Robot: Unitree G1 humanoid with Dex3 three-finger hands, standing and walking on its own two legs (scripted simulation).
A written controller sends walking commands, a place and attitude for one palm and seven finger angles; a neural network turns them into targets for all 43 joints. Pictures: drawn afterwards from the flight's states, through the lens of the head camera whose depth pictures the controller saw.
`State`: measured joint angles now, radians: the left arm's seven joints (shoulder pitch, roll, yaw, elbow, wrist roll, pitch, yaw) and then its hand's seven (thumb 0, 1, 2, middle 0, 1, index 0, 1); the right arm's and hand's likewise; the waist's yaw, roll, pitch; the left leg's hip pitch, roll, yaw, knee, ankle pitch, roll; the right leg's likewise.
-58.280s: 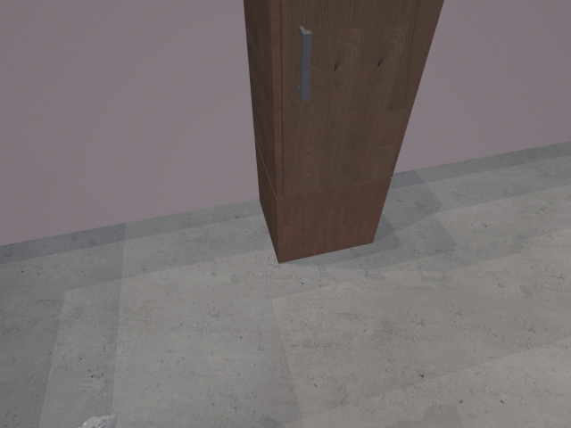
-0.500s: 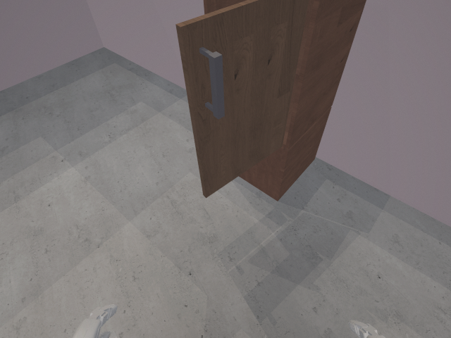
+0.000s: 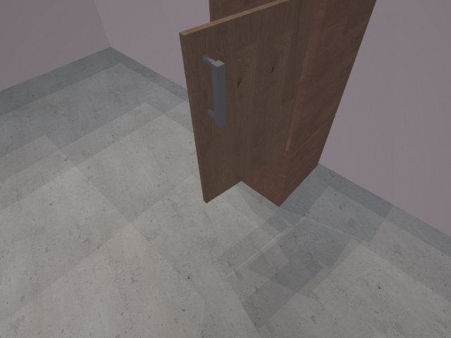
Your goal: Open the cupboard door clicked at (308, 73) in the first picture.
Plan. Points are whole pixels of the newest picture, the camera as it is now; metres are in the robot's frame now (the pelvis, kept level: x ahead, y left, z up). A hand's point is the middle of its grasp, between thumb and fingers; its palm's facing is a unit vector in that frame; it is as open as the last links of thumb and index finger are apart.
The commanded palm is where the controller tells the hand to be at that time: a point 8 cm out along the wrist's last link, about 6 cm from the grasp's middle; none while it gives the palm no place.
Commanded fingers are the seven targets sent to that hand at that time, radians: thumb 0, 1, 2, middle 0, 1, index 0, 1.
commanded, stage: let the arm hang, fingers relaxed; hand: left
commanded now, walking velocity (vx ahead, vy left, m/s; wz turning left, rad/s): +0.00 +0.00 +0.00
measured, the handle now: (214, 92) +0.61 +0.06 +0.11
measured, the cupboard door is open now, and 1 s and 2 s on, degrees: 81 81 81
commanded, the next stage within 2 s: look to check the result in 0.38 s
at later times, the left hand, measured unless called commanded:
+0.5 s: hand out of the picture +0.01 +0.16 -0.17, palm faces +0.06 -0.98 -0.19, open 7.4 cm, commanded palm none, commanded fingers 0.00 0.90 0.90 -0.20 -0.30 -0.20 -0.30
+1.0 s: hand out of the picture +0.02 +0.15 -0.17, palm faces +0.06 -0.98 -0.19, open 7.4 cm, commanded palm none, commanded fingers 0.00 0.90 0.90 -0.20 -0.30 -0.20 -0.30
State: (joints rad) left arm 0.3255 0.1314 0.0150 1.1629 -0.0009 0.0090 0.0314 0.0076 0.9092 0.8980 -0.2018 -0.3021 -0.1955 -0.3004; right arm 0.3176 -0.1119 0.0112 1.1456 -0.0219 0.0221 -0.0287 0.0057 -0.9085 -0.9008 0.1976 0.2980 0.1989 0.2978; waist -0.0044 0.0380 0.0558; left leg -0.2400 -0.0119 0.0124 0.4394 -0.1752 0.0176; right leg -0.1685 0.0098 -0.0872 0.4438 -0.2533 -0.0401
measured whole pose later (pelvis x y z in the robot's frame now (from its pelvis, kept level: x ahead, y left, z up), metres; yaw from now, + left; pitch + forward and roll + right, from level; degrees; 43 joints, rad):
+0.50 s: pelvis +0.02 -0.01 +0.00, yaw +0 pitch -2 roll +0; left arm 0.28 0.12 0.02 1.14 0.00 0.00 0.03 0.01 0.91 0.90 -0.20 -0.30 -0.20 -0.30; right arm 0.27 -0.15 0.01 1.15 -0.02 0.01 -0.04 0.00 -0.91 -0.90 0.20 0.30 0.20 0.30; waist 0.00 0.02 0.05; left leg -0.19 -0.01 0.01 0.41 -0.19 0.00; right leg -0.12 0.02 -0.09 0.41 -0.27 -0.05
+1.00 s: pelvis +0.03 -0.02 +0.00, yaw +0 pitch -2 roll +0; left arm 0.28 0.13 0.02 1.14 0.00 -0.01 0.03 0.00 0.90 0.90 -0.20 -0.30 -0.20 -0.30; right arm 0.25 -0.15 0.00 1.15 -0.02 0.01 -0.04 0.00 -0.91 -0.90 0.20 0.30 0.20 0.30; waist 0.00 0.02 0.06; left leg -0.17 0.01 0.00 0.40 -0.20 -0.01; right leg -0.09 0.03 -0.09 0.39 -0.27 -0.06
